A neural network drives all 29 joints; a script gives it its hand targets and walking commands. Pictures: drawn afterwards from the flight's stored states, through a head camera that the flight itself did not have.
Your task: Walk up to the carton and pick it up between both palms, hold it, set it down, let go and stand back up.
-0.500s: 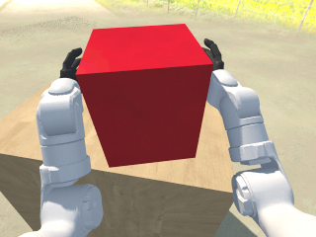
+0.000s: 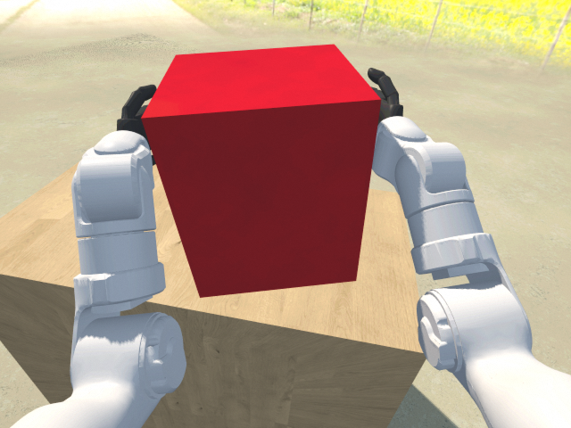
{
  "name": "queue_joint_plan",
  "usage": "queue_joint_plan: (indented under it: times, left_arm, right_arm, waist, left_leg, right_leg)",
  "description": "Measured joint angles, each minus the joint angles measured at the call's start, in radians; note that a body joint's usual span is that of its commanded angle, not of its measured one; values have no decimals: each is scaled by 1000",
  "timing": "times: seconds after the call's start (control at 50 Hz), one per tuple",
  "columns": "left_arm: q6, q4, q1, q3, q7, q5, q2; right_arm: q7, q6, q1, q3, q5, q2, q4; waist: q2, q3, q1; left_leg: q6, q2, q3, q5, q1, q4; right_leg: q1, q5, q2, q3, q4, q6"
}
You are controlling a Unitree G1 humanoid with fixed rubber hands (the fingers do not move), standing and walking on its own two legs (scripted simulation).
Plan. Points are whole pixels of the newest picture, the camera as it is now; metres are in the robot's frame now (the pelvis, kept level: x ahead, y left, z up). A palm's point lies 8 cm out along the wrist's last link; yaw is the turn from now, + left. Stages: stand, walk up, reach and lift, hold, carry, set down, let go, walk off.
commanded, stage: hold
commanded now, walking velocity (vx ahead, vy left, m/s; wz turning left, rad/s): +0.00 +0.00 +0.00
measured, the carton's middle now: (267, 169) +0.39 +0.00 +0.25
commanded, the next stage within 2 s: none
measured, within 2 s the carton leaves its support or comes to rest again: neither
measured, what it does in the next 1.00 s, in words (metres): stands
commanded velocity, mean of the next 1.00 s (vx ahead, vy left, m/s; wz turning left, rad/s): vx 0.00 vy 0.00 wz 0.00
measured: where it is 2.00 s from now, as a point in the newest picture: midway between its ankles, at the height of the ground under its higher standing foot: outside the picture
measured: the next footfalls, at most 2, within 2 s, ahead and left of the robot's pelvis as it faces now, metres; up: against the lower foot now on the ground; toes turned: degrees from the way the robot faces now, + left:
none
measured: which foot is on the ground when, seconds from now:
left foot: down 0.00-1.00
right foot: down 0.00-1.00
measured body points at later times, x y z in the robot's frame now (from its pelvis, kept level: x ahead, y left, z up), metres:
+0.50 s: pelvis +0.00 +0.00 +0.00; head -0.06 +0.02 +0.44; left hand +0.38 +0.17 +0.30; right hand +0.39 -0.14 +0.32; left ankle +0.02 +0.12 -0.75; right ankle +0.04 -0.08 -0.75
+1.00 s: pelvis +0.00 +0.00 +0.00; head -0.06 +0.02 +0.45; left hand +0.38 +0.16 +0.29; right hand +0.39 -0.14 +0.32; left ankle +0.02 +0.12 -0.75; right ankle +0.04 -0.08 -0.75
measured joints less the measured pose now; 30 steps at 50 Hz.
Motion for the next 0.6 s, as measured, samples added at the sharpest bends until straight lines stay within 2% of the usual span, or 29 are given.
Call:
queue_joint_plan:
  times: [0.12,0.28,0.44,0.6]
  left_arm:
    - [11,-134,67,-16,1,-25,5]
    - [20,-31,20,-2,-5,-4,0]
    - [20,-73,27,-17,-2,-21,14]
    - [26,-24,-1,-8,0,-1,0]
  right_arm:
    - [-34,-6,57,41,34,1,-118]
    - [-24,13,26,10,27,4,-28]
    - [-36,16,19,20,40,-3,-66]
    - [-19,26,-19,8,39,-16,4]
  waist:
    - [6,-7,-3]
    - [-1,-3,2]
    - [-3,-2,-8]
    - [5,2,4]
  left_leg:
    - [-3,5,1,-8,12,1]
    - [-2,3,-7,-22,27,20]
    - [-2,3,-10,-21,12,26]
    - [1,-1,-3,-19,7,22]
  right_leg:
    - [25,9,7,2,-29,0]
    - [35,-17,3,-5,7,0]
    - [28,-9,4,-8,-2,1]
    - [12,-14,-1,-2,12,3]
